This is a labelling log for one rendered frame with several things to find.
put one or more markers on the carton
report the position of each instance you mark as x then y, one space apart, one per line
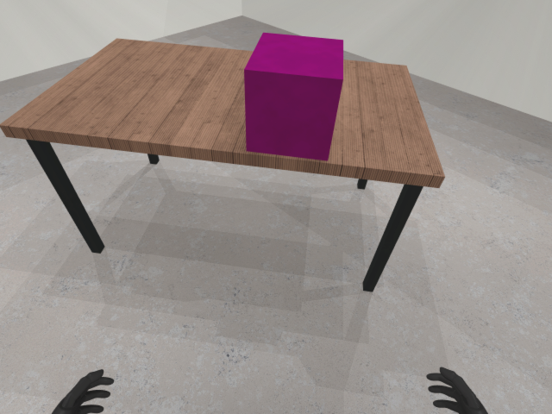
292 91

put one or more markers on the table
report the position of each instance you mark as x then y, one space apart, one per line
188 101

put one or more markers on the robot left hand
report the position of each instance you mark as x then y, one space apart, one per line
72 402

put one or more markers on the robot right hand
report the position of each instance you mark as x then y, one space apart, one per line
467 402

